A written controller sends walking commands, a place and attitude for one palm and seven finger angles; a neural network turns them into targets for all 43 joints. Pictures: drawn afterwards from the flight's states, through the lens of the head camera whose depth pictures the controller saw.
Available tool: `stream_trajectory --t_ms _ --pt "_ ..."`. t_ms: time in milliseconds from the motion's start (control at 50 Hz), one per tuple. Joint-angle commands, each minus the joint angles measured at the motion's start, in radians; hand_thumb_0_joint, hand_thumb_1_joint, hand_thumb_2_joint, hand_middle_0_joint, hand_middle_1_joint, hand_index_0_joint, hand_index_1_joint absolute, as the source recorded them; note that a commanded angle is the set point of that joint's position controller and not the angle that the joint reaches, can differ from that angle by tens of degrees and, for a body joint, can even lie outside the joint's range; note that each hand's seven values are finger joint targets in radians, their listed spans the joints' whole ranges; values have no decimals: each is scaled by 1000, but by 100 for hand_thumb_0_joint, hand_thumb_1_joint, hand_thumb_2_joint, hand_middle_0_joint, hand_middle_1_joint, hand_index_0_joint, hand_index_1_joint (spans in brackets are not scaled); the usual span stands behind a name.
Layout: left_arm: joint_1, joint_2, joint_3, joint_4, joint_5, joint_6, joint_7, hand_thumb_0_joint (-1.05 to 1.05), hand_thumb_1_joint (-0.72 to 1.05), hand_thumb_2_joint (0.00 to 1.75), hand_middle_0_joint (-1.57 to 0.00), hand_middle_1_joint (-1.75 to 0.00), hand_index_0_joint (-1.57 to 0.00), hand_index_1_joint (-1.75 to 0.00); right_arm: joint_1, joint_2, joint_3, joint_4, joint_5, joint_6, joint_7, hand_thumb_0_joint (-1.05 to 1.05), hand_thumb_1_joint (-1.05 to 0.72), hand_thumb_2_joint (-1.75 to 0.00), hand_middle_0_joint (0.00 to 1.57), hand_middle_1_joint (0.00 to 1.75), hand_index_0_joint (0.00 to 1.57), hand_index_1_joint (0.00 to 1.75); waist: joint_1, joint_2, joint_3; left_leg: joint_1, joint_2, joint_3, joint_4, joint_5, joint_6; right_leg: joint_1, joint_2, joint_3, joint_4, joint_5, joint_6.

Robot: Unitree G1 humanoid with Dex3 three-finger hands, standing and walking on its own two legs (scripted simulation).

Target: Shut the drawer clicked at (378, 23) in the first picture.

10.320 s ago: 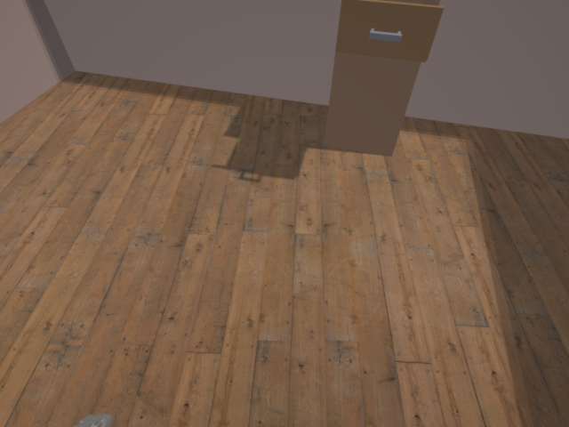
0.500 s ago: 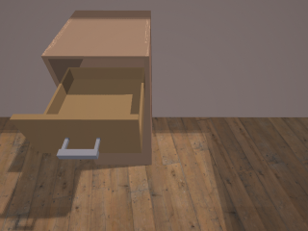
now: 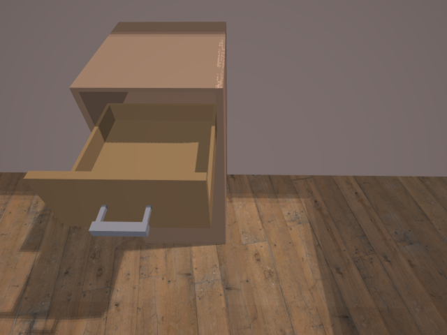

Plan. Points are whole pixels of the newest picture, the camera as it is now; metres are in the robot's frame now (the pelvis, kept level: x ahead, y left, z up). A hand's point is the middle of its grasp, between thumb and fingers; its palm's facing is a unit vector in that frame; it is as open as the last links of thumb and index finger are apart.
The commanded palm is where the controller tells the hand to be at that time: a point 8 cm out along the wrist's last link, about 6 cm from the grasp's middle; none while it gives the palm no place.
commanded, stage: raise the hand and make a fist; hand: left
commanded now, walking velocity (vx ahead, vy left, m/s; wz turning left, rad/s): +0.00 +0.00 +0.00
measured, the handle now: (122, 219) +0.33 +0.23 -0.01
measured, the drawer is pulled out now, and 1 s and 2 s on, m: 0.29 0.29 0.29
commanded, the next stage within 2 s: bring the fist close to the handle in 1.92 s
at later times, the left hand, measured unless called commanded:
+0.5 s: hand out of the picture +0.13 +0.17 -0.04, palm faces +0.14 -0.99 -0.03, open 5.7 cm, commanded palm +0.11 +0.22 -0.02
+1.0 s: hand (107, 317) +0.15 +0.19 +0.02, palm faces +0.06 -1.00 -0.07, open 3.4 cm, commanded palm +0.10 +0.24 +0.04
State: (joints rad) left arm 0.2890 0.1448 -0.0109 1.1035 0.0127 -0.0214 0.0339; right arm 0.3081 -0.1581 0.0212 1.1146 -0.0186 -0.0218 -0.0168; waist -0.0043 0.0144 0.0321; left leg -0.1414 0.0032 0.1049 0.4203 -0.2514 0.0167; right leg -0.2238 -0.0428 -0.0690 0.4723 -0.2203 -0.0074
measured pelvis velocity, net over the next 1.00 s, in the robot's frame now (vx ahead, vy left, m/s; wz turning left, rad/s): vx -0.01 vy -0.01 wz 0.05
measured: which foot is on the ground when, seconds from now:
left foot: down 0.00-1.00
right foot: down 0.00-1.00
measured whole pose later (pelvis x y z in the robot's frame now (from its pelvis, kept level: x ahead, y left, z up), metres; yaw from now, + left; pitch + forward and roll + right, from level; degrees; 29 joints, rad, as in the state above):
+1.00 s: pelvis -0.01 -0.01 -0.05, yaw +3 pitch +9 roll -1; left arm 0.66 0.23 0.18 -0.24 -0.29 -0.36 -0.28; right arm 0.29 -0.25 -0.03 0.57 0.05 -0.27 -0.05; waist 0.00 0.02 -0.10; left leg -0.62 0.04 0.02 0.94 -0.48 0.01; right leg -0.63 -0.04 -0.13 0.90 -0.41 -0.02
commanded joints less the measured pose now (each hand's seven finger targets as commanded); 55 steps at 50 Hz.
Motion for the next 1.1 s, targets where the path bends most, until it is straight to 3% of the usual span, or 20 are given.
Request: stream_trajectory --t_ms 0,20,40,60,80,100,120,140,180,240,280,360,420,460,560,660,720,760,920,1080 --pt "129 126 19 16 7 -19 42 0 90 90 -20 -30 -20 -30 -44 -116 -31 -77 15 -19 -2 0 -90 -90 20 30 20 30 43 -144 52 -131 135 -71 97 162 -14 29 -126 128 -54 482 -15" --pt "-631 328 129 -1524 -209 -245 23 0 90 90 -22 -32 -22 -32 -46 -284 -50 -432 63 -169 -50 0 -90 -90 20 30 20 30 -81 90 -464 115 5 -99 -18 188 6 134 -23 81 -3 291 -17" --pt "-180 278 133 -1289 -124 -193 75 0 90 90 -24 -34 -24 -34 -139 -202 -32 -388 53 -254 -83 0 -90 -90 20 30 20 30 19 232 -436 98 19 -76 -34 248 2 113 18 53 43 110 -47" --pt "104 40 -9 -1126 -144 -54 111 0 90 90 -26 -37 -26 -37 -140 -161 -46 -397 69 -286 -77 0 -90 -90 20 30 20 30 -4 217 -220 -34 33 -95 -43 186 -30 6 17 1 34 14 -34" --pt "76 -17 -42 -1145 -169 -41 95 0 90 90 -28 -39 -28 -39 -101 -178 -36 -370 77 -297 -72 0 -90 -90 20 30 20 30 -26 105 -99 -86 27 -101 -29 83 -22 -51 22 -18 18 -2 -19" --pt "16 35 -4 -1209 -175 -83 85 0 90 90 -30 -41 -30 -41 -130 -206 -52 -428 67 -321 -69 0 -90 -90 20 30 20 30 -48 60 -7 -148 13 -121 9 -6 -8 -120 20 -23 6 -55 -12" --pt "37 60 35 -1191 -167 -132 69 0 90 90 -32 -43 -32 -43 -118 -217 -66 -455 53 -334 -63 0 -90 -90 20 30 20 30 -59 -40 -8 -199 2 -125 46 -72 -5 -178 21 -31 13 -134 -8" --pt "150 13 34 -1114 -177 -186 37 0 90 90 -34 -45 -34 -45 -126 -209 -77 -487 42 -343 -55 0 -90 -90 20 30 20 30 -36 -163 10 -265 -1 -125 88 -105 -5 -230 28 -43 38 -205 -4" --pt "358 -42 34 -1033 -197 -315 -59 0 90 90 -38 -50 -38 -50 -151 -198 -90 -564 33 -349 -22 0 -90 -90 20 30 20 30 26 -255 -46 -358 -14 -98 186 -97 -16 -273 31 -39 123 -256 -10" --pt "439 -7 100 -1048 -241 -551 -236 0 90 90 -44 -56 -44 -56 -201 -206 -119 -645 24 -328 30 0 -90 -90 20 30 20 30 52 -208 -96 -508 -28 -70 353 -83 -33 -329 28 -8 276 -187 -22" --pt "482 105 210 -1062 -226 -617 -305 0 90 90 -48 -60 -48 -60 -222 -211 -133 -704 31 -300 50 0 -90 -90 20 30 20 30 81 -84 -158 -555 -40 -51 422 -56 -27 -325 15 23 349 -113 -38" --pt "352 122 215 -1328 -270 -526 -297 0 90 90 -56 -69 -56 -69 -237 -194 -120 -804 48 -240 15 0 -90 -90 20 30 20 30 70 0 -265 -590 -44 -47 469 -64 -5 -321 17 85 377 -114 -25" --pt "306 136 224 -1504 -261 -527 -247 0 90 90 -62 -75 -62 -75 -155 -165 -117 -807 44 -220 -3 0 -90 -90 20 30 20 30 34 64 -348 -533 -20 -76 508 44 6 -307 24 82 403 49 -20" --pt "205 137 186 -1588 -255 -556 -254 0 90 90 -66 -80 -66 -80 -126 -171 -104 -794 38 -221 -12 0 -90 -90 20 30 20 30 -20 34 -328 -529 -5 -101 537 53 13 -361 36 70 413 62 -14" --pt "197 142 143 -1478 -274 -517 -360 0 90 90 -76 -91 -76 -91 -141 -189 -82 -752 51 -260 -27 0 -90 -90 20 30 20 30 -57 3 -268 -571 5 -125 558 -29 19 -404 36 79 363 -71 -8" --pt "330 219 299 -1406 -321 -351 -372 0 90 90 -86 -101 -86 -101 -193 -169 -82 -755 75 -260 -42 0 -90 -90 20 30 20 30 25 -37 -334 -569 -6 -121 493 -25 10 -242 5 113 285 -130 5" --pt "349 209 328 -1462 -345 -328 -334 0 90 90 -92 -108 -92 -108 -194 -147 -77 -755 73 -260 -46 0 -90 -90 20 30 20 30 44 -53 -329 -552 -6 -123 448 -7 4 -204 -2 95 276 -96 9" --pt "364 221 347 -1447 -341 -340 -309 0 90 90 -96 -112 -96 -112 -206 -146 -73 -744 71 -264 -47 0 -90 -90 20 30 20 30 47 -97 -283 -560 -1 -127 429 -18 3 -209 5 87 265 -123 7" --pt "379 175 244 -1566 -327 -410 -321 0 90 90 -112 -130 -112 -130 -152 -173 -78 -739 75 -334 -31 0 -90 -90 20 30 20 30 21 29 -257 -449 -3 -128 378 -11 7 -268 22 37 262 -124 -9" --pt "383 171 219 -1661 -284 -358 -251 0 90 90 -128 -147 -128 -147 -151 -173 -68 -757 74 -333 -25 0 -90 -90 20 30 20 30 30 35 -224 -389 5 -139 320 0 5 -255 39 -19 273 -78 -16"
